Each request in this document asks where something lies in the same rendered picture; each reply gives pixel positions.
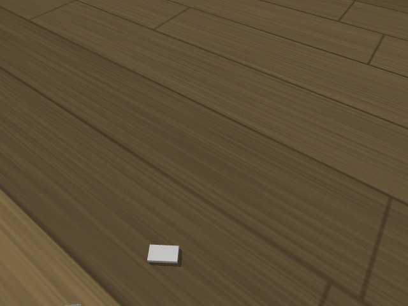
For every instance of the small box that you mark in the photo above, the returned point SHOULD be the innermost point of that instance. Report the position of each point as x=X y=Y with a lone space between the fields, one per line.
x=163 y=254

